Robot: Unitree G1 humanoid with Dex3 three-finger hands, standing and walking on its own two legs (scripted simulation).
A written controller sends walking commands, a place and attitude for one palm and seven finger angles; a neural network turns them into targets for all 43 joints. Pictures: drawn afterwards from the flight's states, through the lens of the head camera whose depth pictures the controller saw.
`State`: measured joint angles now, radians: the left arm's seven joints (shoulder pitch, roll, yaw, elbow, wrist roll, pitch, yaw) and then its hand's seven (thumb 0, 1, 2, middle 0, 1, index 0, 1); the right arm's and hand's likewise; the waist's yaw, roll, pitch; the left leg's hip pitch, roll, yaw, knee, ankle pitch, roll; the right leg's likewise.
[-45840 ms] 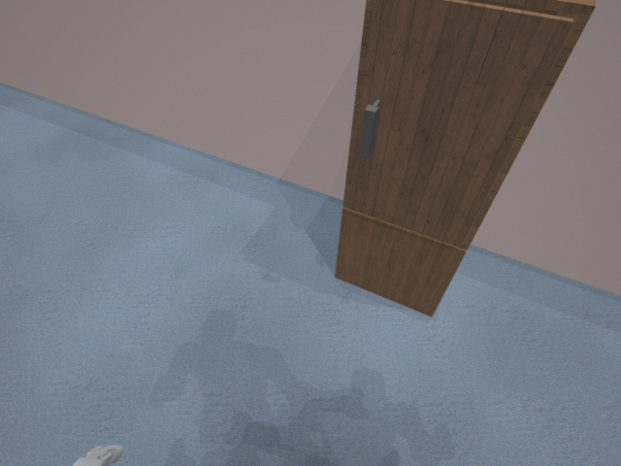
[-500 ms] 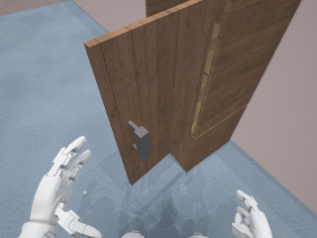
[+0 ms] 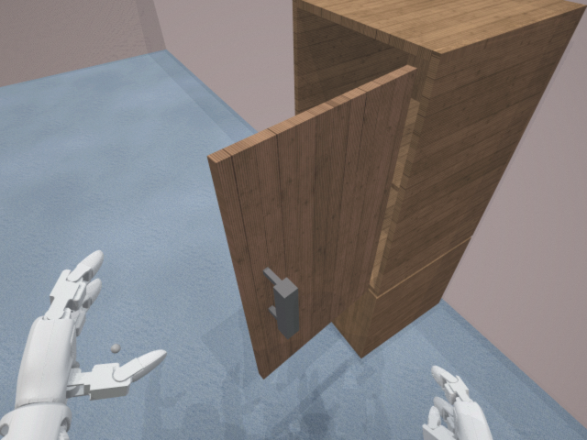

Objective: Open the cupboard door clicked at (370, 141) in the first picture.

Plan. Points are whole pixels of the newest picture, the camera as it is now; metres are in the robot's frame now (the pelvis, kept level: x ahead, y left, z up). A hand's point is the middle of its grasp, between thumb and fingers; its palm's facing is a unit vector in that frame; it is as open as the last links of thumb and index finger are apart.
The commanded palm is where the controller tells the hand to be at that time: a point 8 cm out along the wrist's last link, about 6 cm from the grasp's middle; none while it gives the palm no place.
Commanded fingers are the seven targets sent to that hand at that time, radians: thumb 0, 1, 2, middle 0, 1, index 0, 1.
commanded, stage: draw the hand back to the body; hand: left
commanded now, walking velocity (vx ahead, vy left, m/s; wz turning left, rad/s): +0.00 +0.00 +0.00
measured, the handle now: (279, 301) +0.34 +0.07 -0.02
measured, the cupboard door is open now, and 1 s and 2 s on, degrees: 98 98 98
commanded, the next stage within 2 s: step back with the hand held close in 0.70 s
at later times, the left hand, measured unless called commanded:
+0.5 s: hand (72, 304) +0.20 +0.25 +0.17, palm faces +0.45 -0.80 -0.41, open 7.7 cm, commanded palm +0.15 +0.28 +0.18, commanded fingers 0.00 0.90 0.90 -0.20 -0.30 -0.20 -0.30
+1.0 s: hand (74, 305) +0.19 +0.24 +0.18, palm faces +0.39 -0.78 -0.49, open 7.4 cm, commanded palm +0.13 +0.28 +0.19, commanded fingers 0.00 0.90 0.90 -0.20 -0.30 -0.20 -0.30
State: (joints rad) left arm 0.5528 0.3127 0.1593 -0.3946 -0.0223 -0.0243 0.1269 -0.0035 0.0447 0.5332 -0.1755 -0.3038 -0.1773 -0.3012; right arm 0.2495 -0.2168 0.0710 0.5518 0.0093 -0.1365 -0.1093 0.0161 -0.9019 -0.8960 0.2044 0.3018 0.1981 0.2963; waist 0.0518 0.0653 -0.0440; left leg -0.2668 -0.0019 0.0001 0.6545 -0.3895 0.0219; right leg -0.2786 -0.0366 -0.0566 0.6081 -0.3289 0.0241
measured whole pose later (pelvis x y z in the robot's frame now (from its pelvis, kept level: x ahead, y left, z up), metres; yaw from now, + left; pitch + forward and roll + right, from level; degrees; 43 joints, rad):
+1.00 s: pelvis -0.01 -0.02 +0.02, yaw -1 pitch -1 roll -1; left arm 0.49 0.37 0.39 -0.41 -0.03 -0.15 0.10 0.02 0.89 0.90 -0.21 -0.30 -0.21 -0.30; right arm 0.16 -0.24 0.02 0.60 -0.01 -0.07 -0.08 0.02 -0.90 -0.90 0.20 0.30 0.20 0.30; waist 0.02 0.07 0.03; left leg -0.16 0.03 0.01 0.44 -0.26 0.00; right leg -0.17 0.00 -0.05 0.37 -0.18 0.00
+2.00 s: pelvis -0.15 +0.00 +0.01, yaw +2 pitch +1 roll -3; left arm 0.55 0.45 0.40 -0.54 -0.02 -0.23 0.12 0.02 0.89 0.90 -0.21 -0.31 -0.21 -0.30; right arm 0.14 -0.22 -0.01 0.63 0.01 -0.09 -0.08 0.02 -0.90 -0.90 0.21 0.30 0.20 0.30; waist 0.00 0.00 0.04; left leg -0.43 0.00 -0.02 0.54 -0.13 0.03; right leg -0.26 0.08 0.06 0.50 -0.26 0.00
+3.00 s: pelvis -0.33 +0.01 +0.01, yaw -3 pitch -2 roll +1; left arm 0.54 0.38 0.39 -0.44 -0.02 -0.20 0.15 0.02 0.89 0.90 -0.21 -0.30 -0.21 -0.30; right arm 0.27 -0.23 -0.01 0.67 -0.01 -0.16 -0.09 0.02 -0.90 -0.90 0.20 0.30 0.20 0.30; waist -0.01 -0.02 -0.03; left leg -0.22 0.05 0.06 0.51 -0.26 -0.02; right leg -0.26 0.00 -0.07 0.56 -0.27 -0.05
